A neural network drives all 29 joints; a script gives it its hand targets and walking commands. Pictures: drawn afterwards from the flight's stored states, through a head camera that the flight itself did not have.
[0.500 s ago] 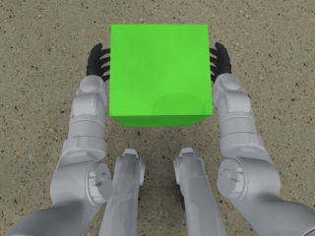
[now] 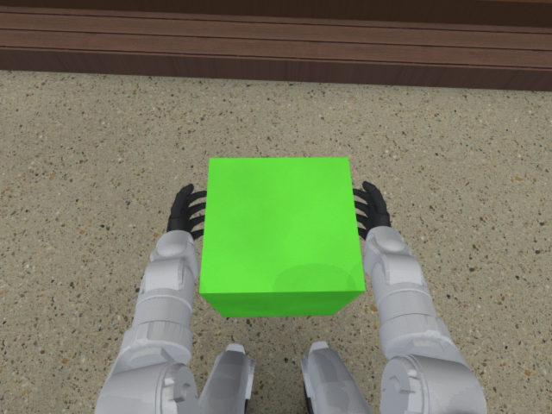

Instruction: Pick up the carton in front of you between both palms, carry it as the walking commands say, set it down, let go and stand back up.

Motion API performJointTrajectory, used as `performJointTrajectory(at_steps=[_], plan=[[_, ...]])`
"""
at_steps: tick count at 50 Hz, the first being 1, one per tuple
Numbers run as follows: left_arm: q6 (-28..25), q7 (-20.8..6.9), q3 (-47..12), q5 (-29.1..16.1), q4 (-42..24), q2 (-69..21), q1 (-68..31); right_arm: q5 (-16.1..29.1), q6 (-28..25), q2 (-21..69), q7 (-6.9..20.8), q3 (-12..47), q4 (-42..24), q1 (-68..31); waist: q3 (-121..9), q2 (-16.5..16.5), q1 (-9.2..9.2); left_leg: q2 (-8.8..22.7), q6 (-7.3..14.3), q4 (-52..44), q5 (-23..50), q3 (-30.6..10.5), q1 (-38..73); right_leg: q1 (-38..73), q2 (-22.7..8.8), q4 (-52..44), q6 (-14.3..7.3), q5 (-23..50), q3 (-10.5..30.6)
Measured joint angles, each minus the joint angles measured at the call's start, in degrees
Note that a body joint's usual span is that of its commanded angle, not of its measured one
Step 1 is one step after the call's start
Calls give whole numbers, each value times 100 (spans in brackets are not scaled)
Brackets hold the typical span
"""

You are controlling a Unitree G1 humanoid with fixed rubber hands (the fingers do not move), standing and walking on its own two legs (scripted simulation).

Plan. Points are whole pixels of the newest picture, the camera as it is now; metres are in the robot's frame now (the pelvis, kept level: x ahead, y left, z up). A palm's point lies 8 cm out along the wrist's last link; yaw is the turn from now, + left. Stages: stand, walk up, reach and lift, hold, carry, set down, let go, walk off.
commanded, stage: reach and lift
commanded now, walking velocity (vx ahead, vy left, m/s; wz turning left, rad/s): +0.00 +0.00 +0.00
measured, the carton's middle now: (278, 246) +0.37 +0.00 -0.10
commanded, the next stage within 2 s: hold in 1.56 s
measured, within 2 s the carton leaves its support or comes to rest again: neither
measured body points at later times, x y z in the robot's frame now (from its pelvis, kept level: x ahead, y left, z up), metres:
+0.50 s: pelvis +0.04 +0.00 +0.11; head +0.03 +0.00 +0.56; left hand +0.35 +0.15 +0.10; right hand +0.35 -0.15 +0.10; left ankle +0.05 +0.13 -0.62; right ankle +0.05 -0.13 -0.62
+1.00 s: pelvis +0.03 +0.00 +0.11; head +0.00 +0.00 +0.56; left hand +0.34 +0.15 +0.13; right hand +0.34 -0.15 +0.13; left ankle +0.05 +0.13 -0.62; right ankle +0.05 -0.13 -0.62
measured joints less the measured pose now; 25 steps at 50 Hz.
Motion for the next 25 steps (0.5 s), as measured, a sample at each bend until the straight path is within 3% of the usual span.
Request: performJointTrajectory(at_steps=[13, 25], plan=[[97, -40, -298, 30, -430, -193, 1129, -59, 100, 188, 73, 282, -421, 1115, 279, 12, -10, 94, 90, -1973, 508, -81, 2545, 2546, -124, -1968, -68, 500, 93], [1007, -91, -607, 116, -1267, -313, 1877, -138, 1004, 289, 137, 597, -1255, 1870, 620, 20, 1, 210, 139, -3747, 1078, -131, 4991, 4986, -244, -3734, -120, 1066, 150]])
